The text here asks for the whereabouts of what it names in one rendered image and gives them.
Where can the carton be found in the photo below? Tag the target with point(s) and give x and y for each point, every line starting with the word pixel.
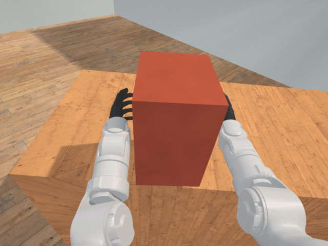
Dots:
pixel 178 107

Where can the robot right upper arm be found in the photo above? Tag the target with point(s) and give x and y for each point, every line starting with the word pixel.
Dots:
pixel 274 217

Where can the robot left upper arm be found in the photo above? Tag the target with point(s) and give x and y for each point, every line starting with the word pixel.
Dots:
pixel 104 224

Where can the right robot forearm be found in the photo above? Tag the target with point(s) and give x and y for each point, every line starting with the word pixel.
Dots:
pixel 243 161

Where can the robot right hand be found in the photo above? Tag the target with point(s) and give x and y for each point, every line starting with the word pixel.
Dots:
pixel 230 112

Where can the robot left hand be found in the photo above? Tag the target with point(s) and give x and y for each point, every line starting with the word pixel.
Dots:
pixel 117 108

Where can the left robot forearm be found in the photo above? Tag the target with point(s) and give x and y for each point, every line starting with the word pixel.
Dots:
pixel 109 180

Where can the pedestal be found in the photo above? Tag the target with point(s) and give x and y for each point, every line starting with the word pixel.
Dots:
pixel 288 128

